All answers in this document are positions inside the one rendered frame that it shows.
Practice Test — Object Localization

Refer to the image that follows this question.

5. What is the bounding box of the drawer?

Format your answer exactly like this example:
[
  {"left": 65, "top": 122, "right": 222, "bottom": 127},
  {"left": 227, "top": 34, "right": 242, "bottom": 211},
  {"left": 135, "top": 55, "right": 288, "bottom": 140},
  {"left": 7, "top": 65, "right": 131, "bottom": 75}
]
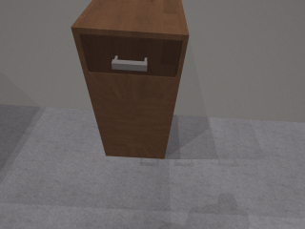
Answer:
[{"left": 79, "top": 33, "right": 182, "bottom": 77}]

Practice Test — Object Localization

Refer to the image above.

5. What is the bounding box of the handle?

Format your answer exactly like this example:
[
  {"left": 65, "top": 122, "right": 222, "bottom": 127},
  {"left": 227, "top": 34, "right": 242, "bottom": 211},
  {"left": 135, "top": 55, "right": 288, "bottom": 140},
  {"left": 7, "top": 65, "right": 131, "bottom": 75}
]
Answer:
[{"left": 112, "top": 55, "right": 148, "bottom": 72}]

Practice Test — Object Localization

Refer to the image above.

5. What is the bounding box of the cabinet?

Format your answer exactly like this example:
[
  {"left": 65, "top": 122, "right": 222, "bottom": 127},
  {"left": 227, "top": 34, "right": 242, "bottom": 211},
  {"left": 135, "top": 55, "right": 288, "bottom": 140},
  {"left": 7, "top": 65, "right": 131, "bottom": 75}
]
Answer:
[{"left": 71, "top": 0, "right": 190, "bottom": 159}]

